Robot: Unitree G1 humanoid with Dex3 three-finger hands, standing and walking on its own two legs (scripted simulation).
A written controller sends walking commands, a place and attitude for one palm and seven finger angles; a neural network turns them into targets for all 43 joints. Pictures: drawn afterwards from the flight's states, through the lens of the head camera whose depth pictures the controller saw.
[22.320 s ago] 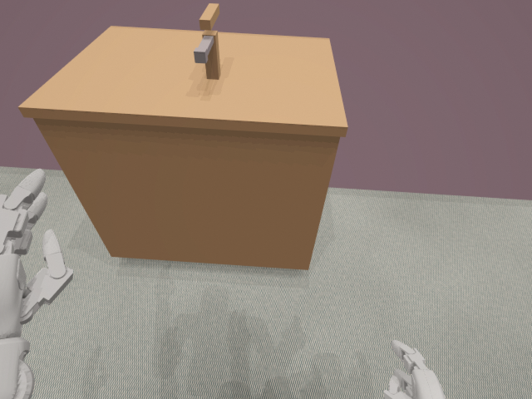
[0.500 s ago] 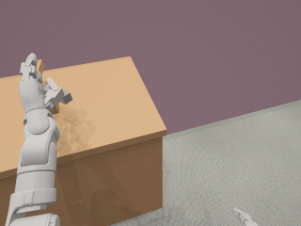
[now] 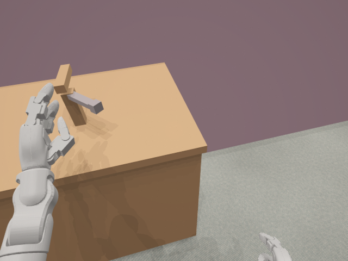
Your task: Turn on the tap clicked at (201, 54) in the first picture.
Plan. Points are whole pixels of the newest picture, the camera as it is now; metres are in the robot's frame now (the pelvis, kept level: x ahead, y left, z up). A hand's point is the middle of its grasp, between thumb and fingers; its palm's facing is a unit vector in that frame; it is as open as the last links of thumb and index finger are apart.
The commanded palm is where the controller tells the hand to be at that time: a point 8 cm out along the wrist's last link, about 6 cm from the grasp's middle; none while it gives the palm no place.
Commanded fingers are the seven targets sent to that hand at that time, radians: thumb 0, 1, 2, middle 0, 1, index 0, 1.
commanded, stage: draw the hand back beside the body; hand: left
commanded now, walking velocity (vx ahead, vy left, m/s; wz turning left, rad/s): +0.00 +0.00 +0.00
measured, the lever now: (95, 106) +0.47 +0.28 +0.13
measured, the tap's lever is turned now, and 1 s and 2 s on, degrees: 41 41 41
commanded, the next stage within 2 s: step back with the hand held close in 0.66 s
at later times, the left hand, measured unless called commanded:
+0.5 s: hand (52, 180) +0.21 +0.25 +0.15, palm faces +0.43 -0.84 -0.34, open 7.4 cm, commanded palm +0.17 +0.29 +0.16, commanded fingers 0.00 0.90 0.90 -0.20 -0.30 -0.20 -0.30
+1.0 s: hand (65, 184) +0.21 +0.23 +0.14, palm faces +0.35 -0.83 -0.44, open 7.4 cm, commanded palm +0.16 +0.28 +0.17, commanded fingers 0.00 0.90 0.90 -0.20 -0.30 -0.20 -0.30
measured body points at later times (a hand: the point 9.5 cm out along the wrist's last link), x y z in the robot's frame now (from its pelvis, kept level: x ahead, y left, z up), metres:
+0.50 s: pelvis +0.01 +0.01 +0.00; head -0.01 -0.01 +0.45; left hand +0.18 +0.30 +0.17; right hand +0.20 -0.21 -0.09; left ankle +0.01 +0.11 -0.75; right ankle +0.03 -0.09 -0.75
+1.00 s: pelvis +0.00 +0.00 +0.00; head +0.00 -0.03 +0.44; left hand +0.18 +0.27 +0.17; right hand +0.18 -0.25 -0.10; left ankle +0.01 +0.11 -0.75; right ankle +0.03 -0.09 -0.75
